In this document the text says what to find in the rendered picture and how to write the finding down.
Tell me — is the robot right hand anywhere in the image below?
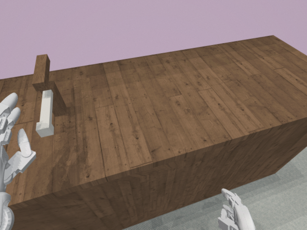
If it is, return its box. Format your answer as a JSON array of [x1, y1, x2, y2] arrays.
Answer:
[[218, 188, 256, 230]]

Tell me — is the robot left hand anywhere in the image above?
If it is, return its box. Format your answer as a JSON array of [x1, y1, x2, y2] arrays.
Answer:
[[0, 93, 36, 192]]

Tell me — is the left robot forearm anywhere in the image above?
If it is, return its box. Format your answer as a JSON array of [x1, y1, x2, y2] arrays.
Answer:
[[0, 192, 14, 230]]

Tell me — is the counter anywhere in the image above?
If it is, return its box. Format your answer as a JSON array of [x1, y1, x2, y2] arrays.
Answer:
[[0, 35, 307, 230]]

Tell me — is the tap lever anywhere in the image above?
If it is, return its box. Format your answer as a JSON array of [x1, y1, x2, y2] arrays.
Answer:
[[36, 90, 54, 138]]

